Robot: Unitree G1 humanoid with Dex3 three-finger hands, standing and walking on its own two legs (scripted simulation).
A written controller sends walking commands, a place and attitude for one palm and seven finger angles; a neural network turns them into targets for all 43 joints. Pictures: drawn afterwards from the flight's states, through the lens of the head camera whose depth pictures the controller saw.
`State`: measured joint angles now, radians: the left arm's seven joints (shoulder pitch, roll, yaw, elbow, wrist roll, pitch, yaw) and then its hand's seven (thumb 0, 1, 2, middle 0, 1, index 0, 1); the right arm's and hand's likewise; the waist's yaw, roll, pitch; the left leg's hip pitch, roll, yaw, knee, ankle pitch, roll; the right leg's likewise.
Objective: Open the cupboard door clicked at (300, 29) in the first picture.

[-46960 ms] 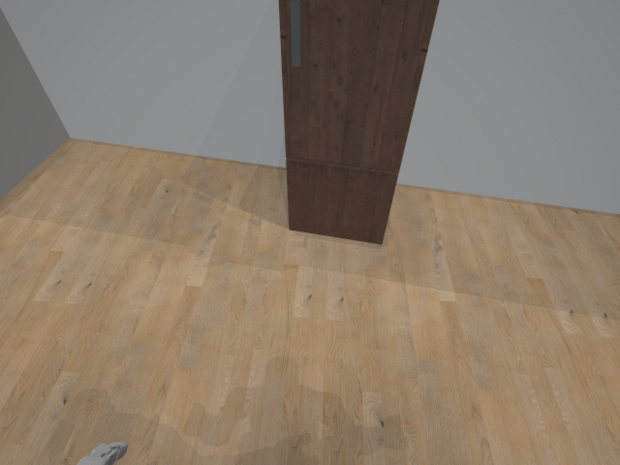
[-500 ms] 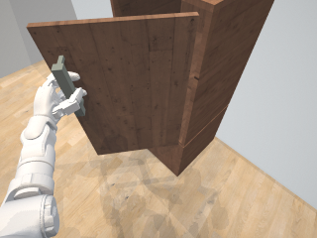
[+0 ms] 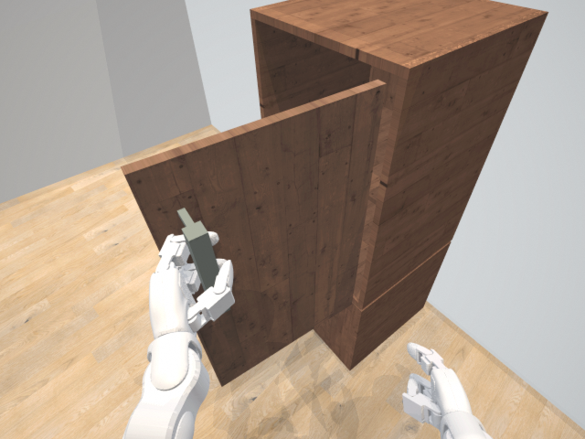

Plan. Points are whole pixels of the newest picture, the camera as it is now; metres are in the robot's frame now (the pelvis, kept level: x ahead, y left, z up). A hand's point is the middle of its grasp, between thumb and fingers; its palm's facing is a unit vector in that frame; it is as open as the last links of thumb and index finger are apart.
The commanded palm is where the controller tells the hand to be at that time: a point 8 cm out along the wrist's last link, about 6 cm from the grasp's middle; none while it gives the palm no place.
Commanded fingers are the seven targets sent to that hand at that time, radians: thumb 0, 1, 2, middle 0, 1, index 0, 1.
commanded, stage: pull the door open along its arc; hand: left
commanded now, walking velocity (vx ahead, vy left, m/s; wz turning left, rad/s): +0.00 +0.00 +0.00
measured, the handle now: (203, 263) +0.32 +0.15 +0.10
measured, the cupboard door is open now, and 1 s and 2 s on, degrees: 86 90 91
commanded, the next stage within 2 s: open thumb and fingers to let go in 0.18 s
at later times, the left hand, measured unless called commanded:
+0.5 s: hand (248, 305) +0.25 +0.07 +0.11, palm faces +0.38 -0.92 -0.01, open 7.0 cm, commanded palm +0.21 +0.12 +0.10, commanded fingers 0.00 0.06 0.54 -0.34 -1.26 -0.34 -1.26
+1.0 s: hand (241, 298) +0.26 +0.09 +0.11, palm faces +0.33 -0.94 +0.00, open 14.4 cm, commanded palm +0.21 +0.12 +0.10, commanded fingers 0.00 -0.50 0.30 -0.17 -0.45 -0.17 -0.45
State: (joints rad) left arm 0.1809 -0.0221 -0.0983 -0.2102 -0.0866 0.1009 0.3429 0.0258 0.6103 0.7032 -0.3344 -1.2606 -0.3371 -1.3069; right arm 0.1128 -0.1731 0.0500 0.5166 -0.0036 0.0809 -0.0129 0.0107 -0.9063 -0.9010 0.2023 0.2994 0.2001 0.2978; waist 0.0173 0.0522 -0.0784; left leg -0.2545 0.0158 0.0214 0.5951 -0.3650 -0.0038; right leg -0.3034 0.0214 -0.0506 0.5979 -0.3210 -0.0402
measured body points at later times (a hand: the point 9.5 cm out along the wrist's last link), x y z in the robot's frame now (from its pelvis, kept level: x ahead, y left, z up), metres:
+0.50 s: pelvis -0.02 -0.02 +0.00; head -0.03 -0.06 +0.45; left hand +0.23 +0.12 +0.11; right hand +0.17 -0.23 -0.10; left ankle -0.03 +0.12 -0.73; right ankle +0.00 -0.09 -0.73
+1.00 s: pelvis -0.03 +0.01 +0.00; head -0.05 +0.00 +0.45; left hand +0.24 +0.13 +0.11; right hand +0.17 -0.18 -0.09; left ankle -0.03 +0.12 -0.73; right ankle +0.00 -0.09 -0.73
